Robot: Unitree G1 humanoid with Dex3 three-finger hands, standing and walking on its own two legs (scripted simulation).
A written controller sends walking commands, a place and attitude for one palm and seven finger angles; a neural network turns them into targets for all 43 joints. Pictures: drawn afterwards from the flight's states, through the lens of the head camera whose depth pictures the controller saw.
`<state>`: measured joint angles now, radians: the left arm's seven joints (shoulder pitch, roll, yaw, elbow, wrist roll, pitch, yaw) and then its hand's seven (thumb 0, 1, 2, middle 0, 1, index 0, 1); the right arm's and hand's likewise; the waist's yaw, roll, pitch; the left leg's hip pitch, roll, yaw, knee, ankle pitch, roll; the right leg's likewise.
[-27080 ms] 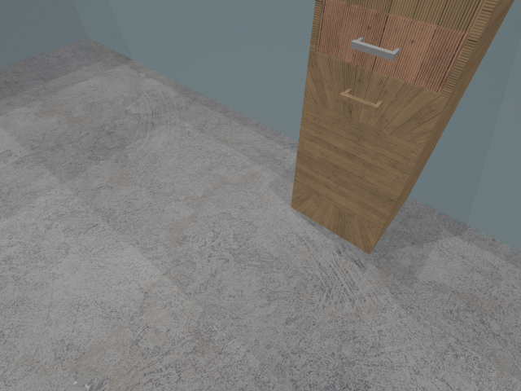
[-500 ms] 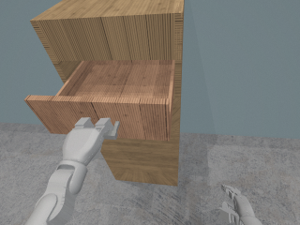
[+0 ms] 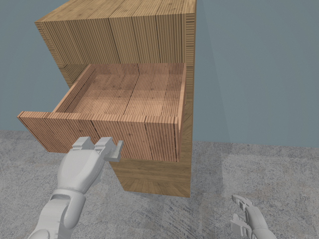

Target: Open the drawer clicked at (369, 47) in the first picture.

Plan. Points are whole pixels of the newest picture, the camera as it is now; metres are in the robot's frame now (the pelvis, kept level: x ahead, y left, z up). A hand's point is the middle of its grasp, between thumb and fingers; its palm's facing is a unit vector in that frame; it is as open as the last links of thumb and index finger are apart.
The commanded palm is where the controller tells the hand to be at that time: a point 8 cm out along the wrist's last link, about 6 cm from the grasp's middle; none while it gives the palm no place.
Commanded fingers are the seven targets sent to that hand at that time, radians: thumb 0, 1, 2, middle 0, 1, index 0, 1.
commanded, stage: pull the drawer open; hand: left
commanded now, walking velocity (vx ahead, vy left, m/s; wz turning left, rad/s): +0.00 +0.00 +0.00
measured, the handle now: (97, 149) +0.29 +0.19 +0.11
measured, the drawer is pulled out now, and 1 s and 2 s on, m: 0.24 0.30 0.27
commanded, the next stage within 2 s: open the thumb to release the handle in 0.80 s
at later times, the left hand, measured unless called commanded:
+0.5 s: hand (87, 196) +0.18 +0.18 +0.09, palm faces +0.06 -0.15 -0.99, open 5.6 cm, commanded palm +0.14 +0.20 +0.15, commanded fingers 0.00 0.90 0.90 -0.40 -1.35 -0.40 -1.35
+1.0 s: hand (79, 198) +0.18 +0.20 +0.09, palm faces +0.10 -0.11 -0.99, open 5.6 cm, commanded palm +0.14 +0.20 +0.15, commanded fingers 0.00 0.48 0.72 -0.37 -1.30 -0.37 -1.30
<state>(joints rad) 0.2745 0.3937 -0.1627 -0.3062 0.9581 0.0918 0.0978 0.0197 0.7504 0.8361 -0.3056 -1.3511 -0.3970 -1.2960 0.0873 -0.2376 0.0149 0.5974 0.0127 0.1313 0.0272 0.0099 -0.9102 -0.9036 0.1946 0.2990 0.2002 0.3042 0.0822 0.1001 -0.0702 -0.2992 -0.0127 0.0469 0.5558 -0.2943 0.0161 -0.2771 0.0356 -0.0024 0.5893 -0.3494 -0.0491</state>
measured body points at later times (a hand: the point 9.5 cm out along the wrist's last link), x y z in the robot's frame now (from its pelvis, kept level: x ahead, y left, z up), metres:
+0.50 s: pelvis +0.00 +0.00 +0.00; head -0.01 -0.05 +0.44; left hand +0.18 +0.19 +0.14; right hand +0.23 -0.21 -0.09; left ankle +0.00 +0.11 -0.73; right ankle -0.03 -0.09 -0.73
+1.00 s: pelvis +0.00 +0.00 -0.01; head +0.00 -0.05 +0.44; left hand +0.17 +0.20 +0.14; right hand +0.22 -0.22 -0.11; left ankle +0.00 +0.11 -0.73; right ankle -0.03 -0.09 -0.73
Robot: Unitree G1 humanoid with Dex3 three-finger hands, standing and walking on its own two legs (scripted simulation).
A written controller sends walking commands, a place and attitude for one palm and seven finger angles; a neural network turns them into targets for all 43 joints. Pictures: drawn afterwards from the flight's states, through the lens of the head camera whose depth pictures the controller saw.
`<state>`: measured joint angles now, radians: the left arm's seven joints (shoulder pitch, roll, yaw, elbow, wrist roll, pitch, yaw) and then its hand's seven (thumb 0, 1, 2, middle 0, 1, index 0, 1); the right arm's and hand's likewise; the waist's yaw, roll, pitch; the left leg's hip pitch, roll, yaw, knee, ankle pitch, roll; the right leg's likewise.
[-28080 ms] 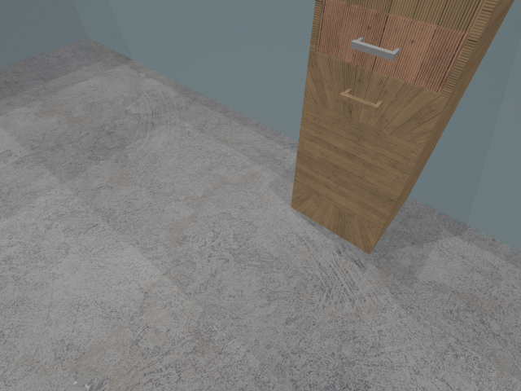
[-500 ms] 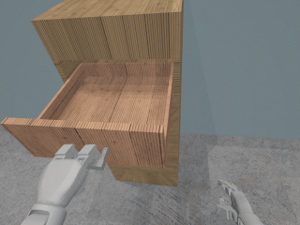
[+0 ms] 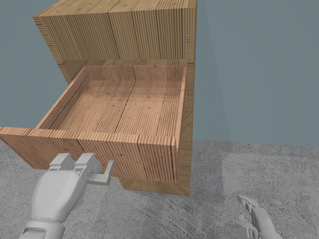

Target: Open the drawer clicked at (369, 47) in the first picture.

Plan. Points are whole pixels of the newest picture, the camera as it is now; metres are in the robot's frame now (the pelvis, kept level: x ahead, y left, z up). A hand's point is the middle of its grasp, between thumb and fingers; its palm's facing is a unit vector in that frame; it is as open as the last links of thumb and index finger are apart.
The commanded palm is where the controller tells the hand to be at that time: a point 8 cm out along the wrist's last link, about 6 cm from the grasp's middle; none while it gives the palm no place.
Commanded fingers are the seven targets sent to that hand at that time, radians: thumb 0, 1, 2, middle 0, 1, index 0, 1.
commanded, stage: open the thumb to release the handle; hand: left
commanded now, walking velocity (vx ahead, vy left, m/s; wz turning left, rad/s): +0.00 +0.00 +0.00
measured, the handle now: (84, 170) +0.23 +0.19 +0.12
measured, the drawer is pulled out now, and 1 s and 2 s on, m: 0.30 0.27 0.27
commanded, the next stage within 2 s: lift the hand off the handle in 0.40 s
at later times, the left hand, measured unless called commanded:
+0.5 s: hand (78, 196) +0.18 +0.20 +0.10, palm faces +0.08 -0.15 -0.99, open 13.2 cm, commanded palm +0.15 +0.20 +0.15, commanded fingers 0.00 -0.50 0.30 -0.30 -1.20 -0.30 -1.20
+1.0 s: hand (80, 183) +0.20 +0.20 +0.11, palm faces +0.07 -0.14 -0.99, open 13.8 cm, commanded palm +0.16 +0.20 +0.18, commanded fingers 0.00 -0.50 0.30 -0.30 -1.20 -0.30 -1.20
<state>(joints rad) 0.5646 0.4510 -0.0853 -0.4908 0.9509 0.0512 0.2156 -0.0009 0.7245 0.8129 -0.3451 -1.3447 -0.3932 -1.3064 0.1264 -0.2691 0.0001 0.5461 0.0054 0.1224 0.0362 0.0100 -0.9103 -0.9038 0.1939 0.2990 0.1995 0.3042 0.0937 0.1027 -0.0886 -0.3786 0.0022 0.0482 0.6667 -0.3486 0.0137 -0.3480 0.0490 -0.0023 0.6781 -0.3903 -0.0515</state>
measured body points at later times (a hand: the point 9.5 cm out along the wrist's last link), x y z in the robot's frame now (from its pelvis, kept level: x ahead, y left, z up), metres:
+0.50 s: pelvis -0.01 +0.00 +0.01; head -0.02 -0.04 +0.45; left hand +0.17 +0.20 +0.15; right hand +0.22 -0.19 -0.08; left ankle +0.00 +0.11 -0.72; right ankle -0.03 -0.09 -0.72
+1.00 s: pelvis -0.02 +0.01 +0.01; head -0.03 -0.04 +0.46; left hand +0.19 +0.20 +0.16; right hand +0.21 -0.18 -0.08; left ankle +0.00 +0.11 -0.72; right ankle -0.03 -0.09 -0.72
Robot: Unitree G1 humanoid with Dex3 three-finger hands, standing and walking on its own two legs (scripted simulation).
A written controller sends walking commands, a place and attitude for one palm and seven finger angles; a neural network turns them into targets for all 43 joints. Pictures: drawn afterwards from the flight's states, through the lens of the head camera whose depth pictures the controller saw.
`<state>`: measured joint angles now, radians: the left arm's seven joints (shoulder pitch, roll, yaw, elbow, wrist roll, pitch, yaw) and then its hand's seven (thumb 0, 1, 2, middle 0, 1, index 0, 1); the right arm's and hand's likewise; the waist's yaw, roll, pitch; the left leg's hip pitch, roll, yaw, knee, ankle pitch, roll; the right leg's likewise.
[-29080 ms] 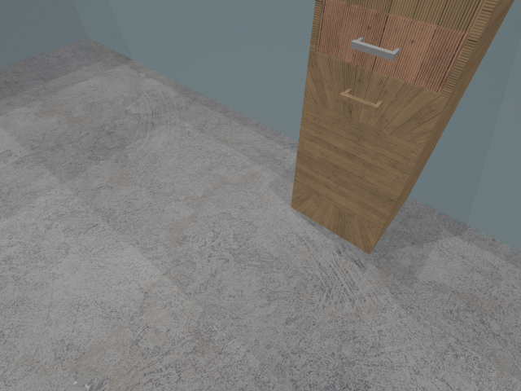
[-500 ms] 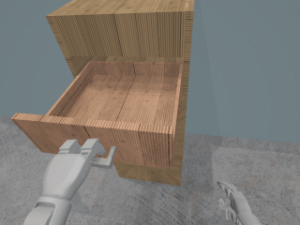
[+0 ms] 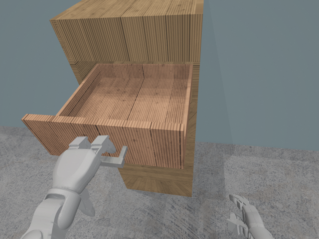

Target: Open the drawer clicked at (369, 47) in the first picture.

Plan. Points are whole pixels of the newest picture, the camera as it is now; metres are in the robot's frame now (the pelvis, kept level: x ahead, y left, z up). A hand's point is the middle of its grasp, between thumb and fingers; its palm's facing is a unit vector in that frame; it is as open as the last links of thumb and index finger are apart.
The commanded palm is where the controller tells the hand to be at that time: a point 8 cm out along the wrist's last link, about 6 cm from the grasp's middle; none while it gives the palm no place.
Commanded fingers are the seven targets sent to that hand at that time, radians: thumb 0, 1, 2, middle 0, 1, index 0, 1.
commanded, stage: lift the hand off the handle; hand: left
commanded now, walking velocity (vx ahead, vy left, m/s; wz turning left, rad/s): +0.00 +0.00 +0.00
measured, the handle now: (100, 154) +0.27 +0.18 +0.11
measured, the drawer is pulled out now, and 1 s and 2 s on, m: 0.27 0.27 0.27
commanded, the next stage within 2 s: draw the hand back to the body in 1.10 s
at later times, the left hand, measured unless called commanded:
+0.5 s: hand (78, 154) +0.22 +0.19 +0.18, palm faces +0.20 -0.13 -0.97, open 13.8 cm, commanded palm +0.17 +0.19 +0.24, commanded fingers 0.00 -0.50 0.30 -0.30 -1.20 -0.30 -1.20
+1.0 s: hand (64, 129) +0.22 +0.19 +0.25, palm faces +0.31 -0.10 -0.95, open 13.8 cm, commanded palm +0.17 +0.19 +0.31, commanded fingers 0.00 -0.50 0.30 -0.30 -1.20 -0.30 -1.20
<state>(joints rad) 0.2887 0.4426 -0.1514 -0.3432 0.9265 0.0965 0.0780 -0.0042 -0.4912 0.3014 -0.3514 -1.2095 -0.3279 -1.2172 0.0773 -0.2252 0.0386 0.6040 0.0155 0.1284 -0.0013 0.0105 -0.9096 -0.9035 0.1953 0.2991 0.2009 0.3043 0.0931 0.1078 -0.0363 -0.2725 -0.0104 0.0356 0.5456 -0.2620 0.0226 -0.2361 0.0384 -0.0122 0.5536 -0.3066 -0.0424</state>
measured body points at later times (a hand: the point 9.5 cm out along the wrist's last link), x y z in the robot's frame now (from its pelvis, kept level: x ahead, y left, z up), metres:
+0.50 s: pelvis +0.00 +0.01 +0.00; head -0.03 -0.05 +0.45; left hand +0.21 +0.19 +0.23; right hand +0.25 -0.17 -0.07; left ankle +0.02 +0.11 -0.73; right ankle -0.01 -0.09 -0.73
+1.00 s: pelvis -0.01 +0.00 +0.00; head -0.04 -0.07 +0.45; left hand +0.20 +0.19 +0.30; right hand +0.24 -0.17 -0.07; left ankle +0.02 +0.11 -0.73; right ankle -0.01 -0.09 -0.73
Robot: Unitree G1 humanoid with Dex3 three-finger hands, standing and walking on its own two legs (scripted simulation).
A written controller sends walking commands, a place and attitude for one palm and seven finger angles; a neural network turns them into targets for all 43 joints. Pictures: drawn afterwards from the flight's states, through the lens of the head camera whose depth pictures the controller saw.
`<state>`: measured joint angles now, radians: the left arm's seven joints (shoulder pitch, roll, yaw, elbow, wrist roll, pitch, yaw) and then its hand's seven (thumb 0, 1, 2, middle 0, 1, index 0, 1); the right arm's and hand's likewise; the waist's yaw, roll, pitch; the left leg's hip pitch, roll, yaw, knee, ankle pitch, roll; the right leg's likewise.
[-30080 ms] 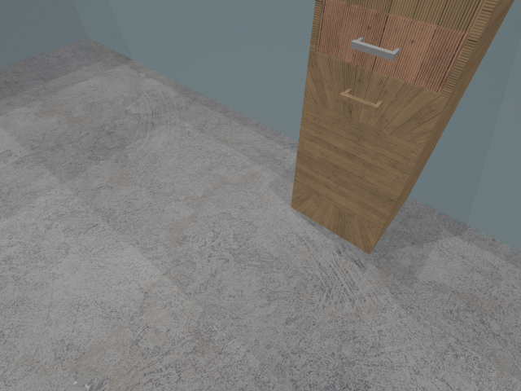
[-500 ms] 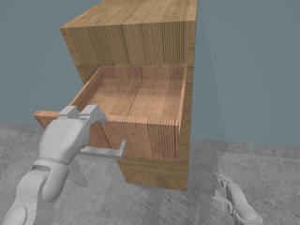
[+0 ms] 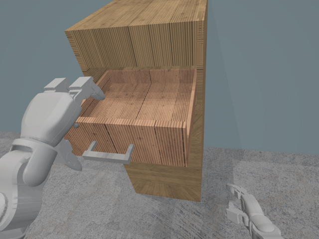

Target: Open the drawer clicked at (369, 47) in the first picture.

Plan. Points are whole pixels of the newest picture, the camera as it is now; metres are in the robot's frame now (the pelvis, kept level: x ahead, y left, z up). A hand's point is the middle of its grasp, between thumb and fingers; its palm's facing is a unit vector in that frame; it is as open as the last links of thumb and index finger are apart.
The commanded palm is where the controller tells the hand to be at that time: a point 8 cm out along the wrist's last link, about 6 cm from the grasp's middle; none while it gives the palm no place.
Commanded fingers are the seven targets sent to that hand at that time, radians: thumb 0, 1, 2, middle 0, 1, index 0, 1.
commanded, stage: lift the hand off the handle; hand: left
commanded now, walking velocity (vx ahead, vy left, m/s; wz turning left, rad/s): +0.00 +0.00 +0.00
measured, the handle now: (109, 151) +0.29 +0.18 +0.11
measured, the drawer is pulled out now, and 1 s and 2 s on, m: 0.27 0.27 0.27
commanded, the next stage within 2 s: draw the hand back to the body in 0.10 s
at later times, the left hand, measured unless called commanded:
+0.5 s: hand (60, 131) +0.23 +0.21 +0.25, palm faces +0.30 -0.09 -0.95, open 13.9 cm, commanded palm +0.17 +0.21 +0.30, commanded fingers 0.00 -0.50 0.30 -0.30 -1.20 -0.30 -1.20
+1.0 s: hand (39, 125) +0.20 +0.20 +0.29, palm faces +0.41 -0.82 -0.40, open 13.4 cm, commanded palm +0.16 +0.25 +0.30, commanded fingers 0.00 -0.12 0.47 -0.27 -0.95 -0.27 -0.95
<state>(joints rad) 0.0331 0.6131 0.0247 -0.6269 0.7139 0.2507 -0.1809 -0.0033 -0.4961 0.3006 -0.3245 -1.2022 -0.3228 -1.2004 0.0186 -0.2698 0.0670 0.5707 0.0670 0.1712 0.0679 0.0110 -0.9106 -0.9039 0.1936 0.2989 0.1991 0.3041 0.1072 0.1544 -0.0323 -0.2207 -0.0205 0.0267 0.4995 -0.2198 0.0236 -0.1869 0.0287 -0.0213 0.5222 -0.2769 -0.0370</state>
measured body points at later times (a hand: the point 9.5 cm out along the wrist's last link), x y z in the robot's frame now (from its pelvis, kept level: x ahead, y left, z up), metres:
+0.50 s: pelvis +0.00 +0.00 +0.00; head -0.02 -0.06 +0.44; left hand +0.20 +0.21 +0.30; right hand +0.25 -0.18 -0.08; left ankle +0.03 +0.11 -0.74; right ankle +0.01 -0.09 -0.74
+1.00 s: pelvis +0.01 +0.01 +0.00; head +0.00 -0.01 +0.45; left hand +0.17 +0.25 +0.31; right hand +0.23 -0.18 -0.07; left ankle +0.03 +0.11 -0.74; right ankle +0.01 -0.09 -0.74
